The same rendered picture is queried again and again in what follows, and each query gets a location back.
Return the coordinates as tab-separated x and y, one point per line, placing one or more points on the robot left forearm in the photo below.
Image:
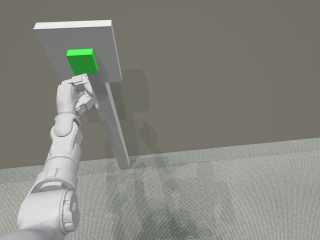
62	163

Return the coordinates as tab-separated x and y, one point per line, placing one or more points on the robot left hand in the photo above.
67	99

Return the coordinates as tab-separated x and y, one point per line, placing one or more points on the panel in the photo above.
57	38

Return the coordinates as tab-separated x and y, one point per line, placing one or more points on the button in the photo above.
82	61

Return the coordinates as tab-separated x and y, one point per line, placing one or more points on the left robot upper arm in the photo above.
47	215

